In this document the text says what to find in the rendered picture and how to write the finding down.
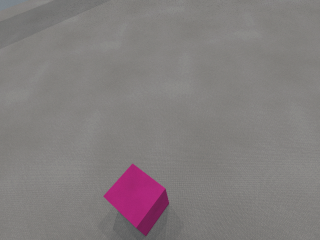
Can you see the carton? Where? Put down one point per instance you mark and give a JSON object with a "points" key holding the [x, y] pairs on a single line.
{"points": [[139, 198]]}

